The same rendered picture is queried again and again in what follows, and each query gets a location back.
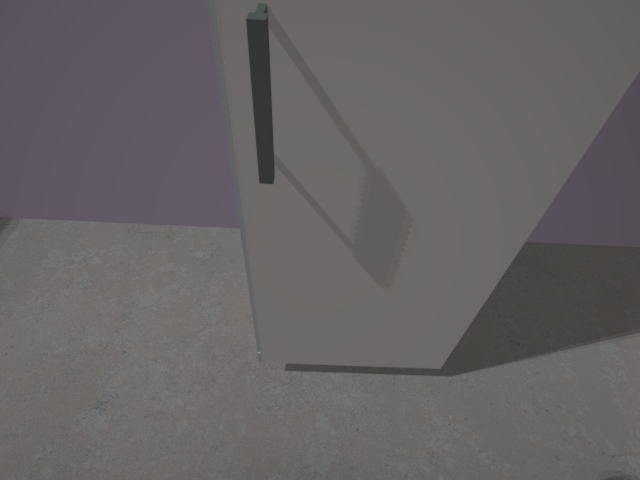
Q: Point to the handle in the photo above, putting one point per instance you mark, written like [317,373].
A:
[259,58]

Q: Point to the fridge door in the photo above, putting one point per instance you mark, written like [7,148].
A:
[417,144]

